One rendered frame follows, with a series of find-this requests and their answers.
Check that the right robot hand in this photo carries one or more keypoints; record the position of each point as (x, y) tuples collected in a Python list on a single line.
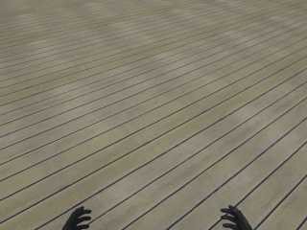
[(238, 218)]

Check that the left robot hand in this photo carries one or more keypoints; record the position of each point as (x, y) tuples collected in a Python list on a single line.
[(74, 219)]

